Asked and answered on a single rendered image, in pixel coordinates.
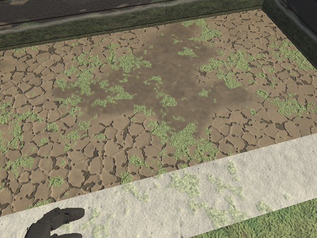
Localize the left robot hand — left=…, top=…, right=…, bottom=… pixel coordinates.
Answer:
left=25, top=207, right=85, bottom=238

